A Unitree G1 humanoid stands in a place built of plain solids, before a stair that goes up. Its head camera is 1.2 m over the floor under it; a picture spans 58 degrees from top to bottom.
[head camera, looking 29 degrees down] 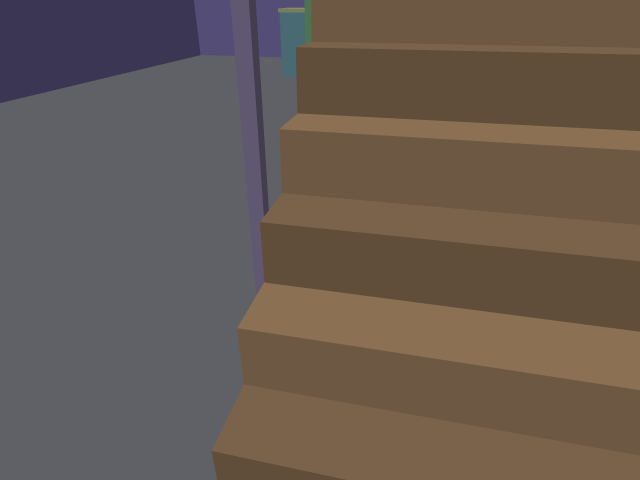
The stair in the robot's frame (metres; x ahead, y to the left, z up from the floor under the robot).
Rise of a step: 0.21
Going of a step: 0.22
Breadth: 1.60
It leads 13 degrees to the right of straight ahead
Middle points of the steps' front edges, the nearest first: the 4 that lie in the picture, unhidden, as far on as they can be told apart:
0.73 -0.56 0.43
0.95 -0.60 0.64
1.16 -0.65 0.85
1.38 -0.70 1.07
